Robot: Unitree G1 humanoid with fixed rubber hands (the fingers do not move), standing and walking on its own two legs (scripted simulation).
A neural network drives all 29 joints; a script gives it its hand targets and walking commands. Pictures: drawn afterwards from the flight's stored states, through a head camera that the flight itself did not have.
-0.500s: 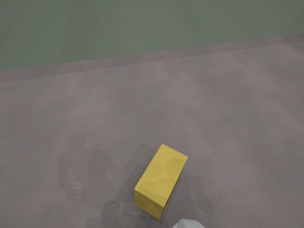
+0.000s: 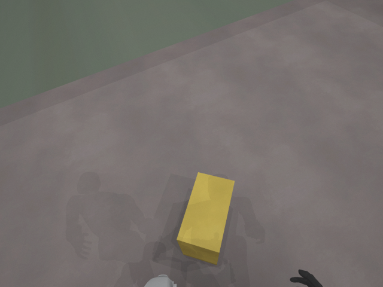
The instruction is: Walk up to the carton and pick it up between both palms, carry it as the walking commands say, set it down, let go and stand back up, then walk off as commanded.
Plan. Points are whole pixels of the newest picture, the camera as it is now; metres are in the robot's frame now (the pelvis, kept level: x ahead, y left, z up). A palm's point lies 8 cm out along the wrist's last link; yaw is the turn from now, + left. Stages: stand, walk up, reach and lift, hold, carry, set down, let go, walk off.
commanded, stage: walk up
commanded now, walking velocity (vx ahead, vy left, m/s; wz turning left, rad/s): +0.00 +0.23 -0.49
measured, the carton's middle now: (207, 219) +0.44 -0.03 -0.62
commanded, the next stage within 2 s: stand in 1.02 s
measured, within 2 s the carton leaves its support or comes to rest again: neither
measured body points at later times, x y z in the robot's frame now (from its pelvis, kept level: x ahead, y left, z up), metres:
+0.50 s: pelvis -0.02 +0.09 -0.01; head +0.01 +0.07 +0.44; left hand +0.14 +0.32 -0.14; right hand -0.03 -0.18 -0.15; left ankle +0.03 +0.16 -0.73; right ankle -0.06 -0.03 -0.73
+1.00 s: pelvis -0.04 +0.12 +0.00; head -0.03 +0.11 +0.44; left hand +0.14 +0.33 -0.13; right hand -0.05 -0.15 -0.14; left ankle -0.02 +0.23 -0.73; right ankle -0.08 +0.01 -0.73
